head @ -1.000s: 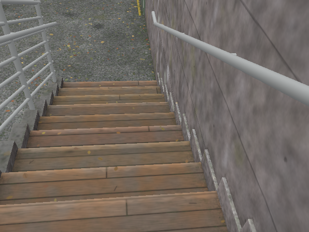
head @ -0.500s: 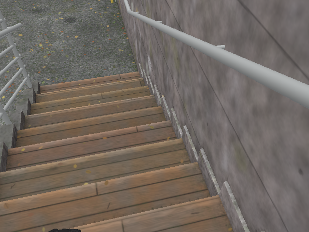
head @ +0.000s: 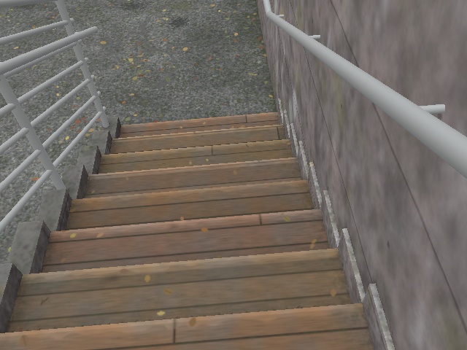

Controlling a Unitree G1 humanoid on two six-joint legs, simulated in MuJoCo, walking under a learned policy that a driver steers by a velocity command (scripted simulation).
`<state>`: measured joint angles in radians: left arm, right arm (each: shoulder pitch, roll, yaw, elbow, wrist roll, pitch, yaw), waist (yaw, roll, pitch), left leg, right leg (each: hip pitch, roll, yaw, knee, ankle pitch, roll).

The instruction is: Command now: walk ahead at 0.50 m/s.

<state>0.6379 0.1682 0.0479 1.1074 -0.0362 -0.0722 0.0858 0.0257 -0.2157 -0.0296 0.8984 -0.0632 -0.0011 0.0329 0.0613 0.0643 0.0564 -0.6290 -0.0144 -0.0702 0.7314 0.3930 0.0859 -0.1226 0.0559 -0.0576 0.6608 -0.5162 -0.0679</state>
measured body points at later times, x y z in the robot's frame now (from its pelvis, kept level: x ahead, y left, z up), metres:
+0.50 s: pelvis +0.30 +0.06 -0.14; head +0.31 +0.06 +0.31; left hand +0.39 +0.32 -0.28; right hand +0.24 -0.20 -0.28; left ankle +0.24 +0.13 -0.86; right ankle +0.42 -0.10 -0.81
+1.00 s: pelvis +0.44 +0.06 -0.28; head +0.47 +0.02 +0.17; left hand +0.43 +0.33 -0.39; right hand +0.66 -0.15 -0.41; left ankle +0.42 +0.20 -0.76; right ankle +0.53 -0.05 -1.01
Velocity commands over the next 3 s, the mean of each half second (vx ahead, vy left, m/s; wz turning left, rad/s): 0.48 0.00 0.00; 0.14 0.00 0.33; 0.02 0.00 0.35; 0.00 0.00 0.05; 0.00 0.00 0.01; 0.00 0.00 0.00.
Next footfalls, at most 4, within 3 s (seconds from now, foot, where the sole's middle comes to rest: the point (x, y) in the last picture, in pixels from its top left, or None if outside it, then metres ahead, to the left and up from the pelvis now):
0.20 left None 0.28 0.13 -0.90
0.70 right None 0.57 -0.05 -1.05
1.28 left None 0.47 0.30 -1.05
1.84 right None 0.55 0.12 -1.05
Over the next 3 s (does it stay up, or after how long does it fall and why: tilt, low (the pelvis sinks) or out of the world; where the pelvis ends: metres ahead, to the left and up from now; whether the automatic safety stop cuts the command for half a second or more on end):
stays up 0.50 0.18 -0.27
